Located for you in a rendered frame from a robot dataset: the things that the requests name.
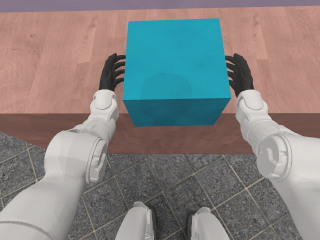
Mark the right robot upper arm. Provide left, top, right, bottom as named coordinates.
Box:
left=256, top=133, right=320, bottom=240

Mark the right robot foot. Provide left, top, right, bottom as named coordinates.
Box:
left=186, top=211, right=197, bottom=240

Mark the robot right forearm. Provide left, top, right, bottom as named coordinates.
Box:
left=235, top=89, right=303, bottom=158

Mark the robot left forearm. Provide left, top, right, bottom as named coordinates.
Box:
left=44, top=89, right=119, bottom=172

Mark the pedestal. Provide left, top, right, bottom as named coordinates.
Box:
left=0, top=5, right=320, bottom=155

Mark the carton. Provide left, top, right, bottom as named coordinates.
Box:
left=122, top=18, right=232, bottom=127

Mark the right robot shin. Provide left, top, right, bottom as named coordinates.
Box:
left=190, top=207, right=211, bottom=240

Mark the left robot upper arm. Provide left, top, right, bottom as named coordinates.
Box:
left=0, top=130, right=107, bottom=240

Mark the robot left hand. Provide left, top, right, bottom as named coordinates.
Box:
left=99, top=53, right=126, bottom=92

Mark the robot right hand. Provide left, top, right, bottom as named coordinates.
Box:
left=225, top=53, right=255, bottom=98

